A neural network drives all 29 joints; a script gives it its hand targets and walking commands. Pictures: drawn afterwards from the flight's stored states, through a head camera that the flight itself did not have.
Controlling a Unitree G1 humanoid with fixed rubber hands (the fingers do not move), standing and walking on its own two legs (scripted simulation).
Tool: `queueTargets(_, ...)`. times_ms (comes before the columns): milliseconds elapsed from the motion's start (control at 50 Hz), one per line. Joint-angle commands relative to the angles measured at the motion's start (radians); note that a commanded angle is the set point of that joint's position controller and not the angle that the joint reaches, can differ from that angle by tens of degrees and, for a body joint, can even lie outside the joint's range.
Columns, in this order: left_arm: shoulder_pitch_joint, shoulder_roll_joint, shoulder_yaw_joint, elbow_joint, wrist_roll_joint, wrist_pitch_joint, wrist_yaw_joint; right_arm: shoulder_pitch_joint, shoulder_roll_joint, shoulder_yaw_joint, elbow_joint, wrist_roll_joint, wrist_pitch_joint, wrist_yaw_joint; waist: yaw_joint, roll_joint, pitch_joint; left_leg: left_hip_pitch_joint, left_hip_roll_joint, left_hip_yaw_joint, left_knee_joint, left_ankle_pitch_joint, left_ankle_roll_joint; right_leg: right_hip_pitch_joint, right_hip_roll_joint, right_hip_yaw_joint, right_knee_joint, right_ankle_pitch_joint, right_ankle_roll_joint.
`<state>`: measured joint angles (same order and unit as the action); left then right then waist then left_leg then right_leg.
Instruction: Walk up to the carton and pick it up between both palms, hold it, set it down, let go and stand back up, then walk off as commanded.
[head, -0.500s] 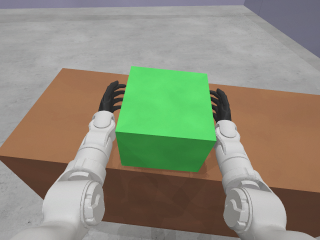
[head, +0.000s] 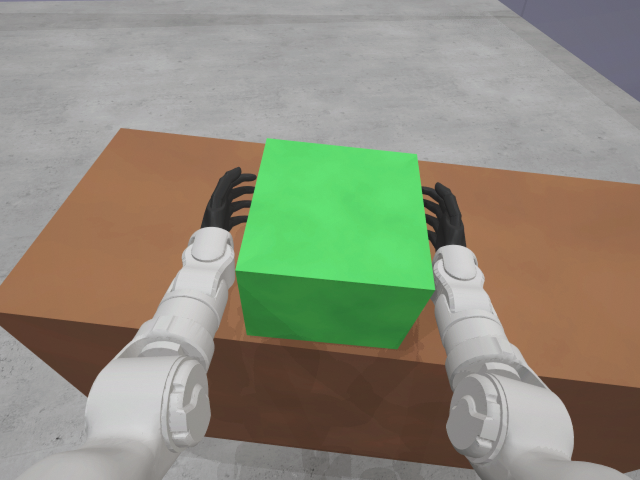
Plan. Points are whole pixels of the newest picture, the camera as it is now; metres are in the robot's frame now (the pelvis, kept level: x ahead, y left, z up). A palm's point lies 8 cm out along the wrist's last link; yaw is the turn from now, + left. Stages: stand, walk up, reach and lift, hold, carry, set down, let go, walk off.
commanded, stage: set down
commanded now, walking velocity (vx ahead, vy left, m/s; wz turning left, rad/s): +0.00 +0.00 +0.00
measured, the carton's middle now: (332, 244) +0.42 -0.02 +0.05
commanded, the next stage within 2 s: none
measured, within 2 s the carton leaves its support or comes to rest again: rests again in 1.44 s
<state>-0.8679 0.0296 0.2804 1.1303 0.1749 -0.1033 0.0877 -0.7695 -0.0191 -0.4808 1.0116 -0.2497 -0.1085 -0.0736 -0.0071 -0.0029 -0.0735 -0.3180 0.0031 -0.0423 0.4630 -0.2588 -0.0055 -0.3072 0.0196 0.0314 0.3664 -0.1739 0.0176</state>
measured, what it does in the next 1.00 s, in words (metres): stands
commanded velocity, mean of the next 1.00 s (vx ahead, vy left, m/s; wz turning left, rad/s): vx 0.00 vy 0.00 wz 0.00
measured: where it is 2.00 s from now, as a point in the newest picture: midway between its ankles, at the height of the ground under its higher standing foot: outside the picture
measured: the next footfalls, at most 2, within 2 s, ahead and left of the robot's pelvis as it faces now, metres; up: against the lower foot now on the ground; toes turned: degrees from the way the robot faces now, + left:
none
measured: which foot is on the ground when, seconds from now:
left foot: down 0.00-1.00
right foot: down 0.00-1.00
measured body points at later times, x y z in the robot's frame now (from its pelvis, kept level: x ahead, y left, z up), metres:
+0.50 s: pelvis +0.01 +0.00 +0.00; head +0.05 +0.01 +0.45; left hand +0.44 +0.14 +0.07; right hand +0.42 -0.17 +0.06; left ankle -0.02 +0.11 -0.74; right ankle +0.00 -0.13 -0.74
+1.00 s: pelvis +0.01 +0.00 +0.00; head +0.07 +0.01 +0.45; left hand +0.44 +0.14 +0.05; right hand +0.42 -0.17 +0.04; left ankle -0.02 +0.11 -0.74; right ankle +0.00 -0.13 -0.74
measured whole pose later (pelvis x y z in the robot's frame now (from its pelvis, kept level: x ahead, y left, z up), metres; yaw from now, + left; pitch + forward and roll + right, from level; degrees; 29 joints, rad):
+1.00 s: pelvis +0.01 +0.00 +0.00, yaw +0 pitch +7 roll -2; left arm -0.85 0.03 0.31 1.19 0.18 -0.22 0.08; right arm -0.74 0.02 -0.59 1.05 -0.38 -0.22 -0.06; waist -0.01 0.00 -0.02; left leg -0.32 0.00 -0.04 0.46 -0.27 0.00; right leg -0.31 0.02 0.03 0.37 -0.19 0.02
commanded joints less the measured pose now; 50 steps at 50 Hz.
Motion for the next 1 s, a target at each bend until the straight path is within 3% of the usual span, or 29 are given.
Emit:
queueTargets(0, -0.697, -0.552, -0.082, -0.052, 0.075, -0.101, -0.158, -0.701, 0.567, 0.136, -0.097, -0.143, -0.107, 0.194, -0.083, 0.03, -0.608, 0.102, 0.01, 0.118, -0.095, 0.358, -0.059, 0.217, -0.004, -0.115, 0.012, 0.367, 0.006)
queueTargets(100, -0.689, -0.567, -0.094, -0.055, 0.07, -0.121, -0.153, -0.677, 0.573, 0.126, -0.075, -0.154, -0.122, 0.194, -0.093, 0.036, -0.647, 0.122, 0.015, 0.108, -0.074, 0.415, -0.064, 0.195, -0.006, -0.121, 0.015, 0.396, 0.008)
queueTargets(200, -0.63, -0.557, -0.068, -0.023, 0.089, -0.123, -0.158, -0.663, 0.582, 0.144, -0.073, -0.155, -0.136, 0.193, -0.067, 0.031, -0.623, 0.112, 0.013, 0.114, -0.073, 0.473, -0.065, 0.228, -0.006, -0.117, 0.025, 0.461, 0.015)
queueTargets(280, -0.64, -0.573, -0.091, -0.04, 0.083, -0.14, -0.152, -0.639, 0.572, 0.122, -0.034, -0.168, -0.154, 0.187, -0.093, 0.038, -0.641, 0.14, 0.02, 0.101, -0.054, 0.522, -0.077, 0.186, 0.0, -0.127, 0.024, 0.45, 0.011)
queueTargets(320, -0.626, -0.572, -0.09, -0.035, 0.09, -0.143, -0.149, -0.648, 0.573, 0.136, -0.05, -0.169, -0.166, 0.19, -0.082, 0.04, -0.651, 0.152, 0.023, 0.1, -0.049, 0.541, -0.078, 0.176, 0.002, -0.128, 0.02, 0.459, 0.007)
queueTargets(380, -0.598, -0.549, -0.056, -0.002, 0.109, -0.14, -0.158, -0.626, 0.57, 0.137, -0.032, -0.174, -0.16, 0.187, -0.07, 0.007, -0.603, 0.11, 0.016, 0.109, -0.067, 0.499, -0.063, 0.218, -0.008, -0.116, 0.024, 0.49, 0.012)
queueTargets(440, -0.6, -0.557, -0.057, 0.001, 0.108, -0.142, -0.157, -0.644, 0.571, 0.122, -0.066, -0.177, -0.166, 0.189, -0.071, 0.027, -0.606, 0.097, 0.016, 0.112, -0.077, 0.459, -0.063, 0.209, -0.006, -0.122, 0.025, 0.461, 0.014)
queueTargets(500, -0.594, -0.56, -0.07, -0.012, 0.096, -0.163, -0.153, -0.622, 0.57, 0.122, -0.056, -0.188, -0.182, 0.189, -0.079, 0.016, -0.636, 0.123, 0.023, 0.107, -0.055, 0.509, -0.071, 0.175, -0.001, -0.126, 0.029, 0.463, 0.012)
queueTargets(540, -0.599, -0.552, -0.056, 0.0, 0.102, -0.163, -0.153, -0.632, 0.571, 0.11, -0.055, -0.202, -0.184, 0.189, -0.064, 0.02, -0.625, 0.102, 0.019, 0.113, -0.068, 0.458, -0.066, 0.173, -0.004, -0.126, 0.02, 0.433, 0.012)
queueTargets(600, -0.601, -0.561, -0.065, 0.003, 0.102, -0.171, -0.152, -0.624, 0.574, 0.092, -0.042, -0.212, -0.192, 0.19, -0.077, 0.029, -0.611, 0.118, 0.025, 0.104, -0.057, 0.488, -0.073, 0.145, 0.002, -0.134, 0.028, 0.428, 0.01)
queueTargets(700, -0.598, -0.535, -0.029, 0.013, 0.123, -0.172, -0.148, -0.61, 0.558, 0.058, -0.027, -0.24, -0.195, 0.196, -0.065, 0.029, -0.585, 0.104, 0.025, 0.111, -0.068, 0.43, -0.068, 0.131, -0.002, -0.134, 0.016, 0.367, 0.006)
queueTargets(720, -0.598, -0.549, -0.034, 0.009, 0.124, -0.178, -0.148, -0.594, 0.559, 0.053, -0.014, -0.244, -0.2, 0.193, -0.076, 0.032, -0.584, 0.113, 0.025, 0.107, -0.061, 0.453, -0.07, 0.119, 0.001, -0.136, 0.015, 0.377, 0.007)
queueTargets(780, -0.587, -0.535, -0.016, 0.021, 0.125, -0.177, -0.15, -0.605, 0.56, 0.055, -0.04, -0.255, -0.208, 0.193, -0.055, 0.013, -0.586, 0.076, 0.019, 0.115, -0.068, 0.436, -0.059, 0.148, -0.007, -0.131, 0.018, 0.405, 0.013)
queueTargets(840, -0.591, -0.521, -0.001, 0.02, 0.145, -0.185, -0.152, -0.581, 0.561, 0.029, -0.027, -0.276, -0.206, 0.193, -0.061, 0.006, -0.573, 0.06, 0.021, 0.116, -0.078, 0.382, -0.057, 0.167, -0.006, -0.132, 0.021, 0.382, 0.016)
queueTargets(920, -0.575, -0.546, -0.019, 0.013, 0.146, -0.197, -0.144, -0.575, 0.567, 0.027, -0.017, -0.28, -0.232, 0.193, -0.055, 0.035, -0.616, 0.093, 0.023, 0.112, -0.054, 0.455, -0.068, 0.12, -0.002, -0.137, 0.021, 0.396, 0.014)
queueTargets(980, -0.586, -0.53, -0.019, -0.004, 0.145, -0.21, -0.137, -0.57, 0.556, 0.018, 0.001, -0.295, -0.242, 0.191, -0.056, 0.027, -0.635, 0.101, 0.026, 0.108, -0.037, 0.487, -0.069, 0.109, -0.003, -0.139, 0.022, 0.4, 0.016)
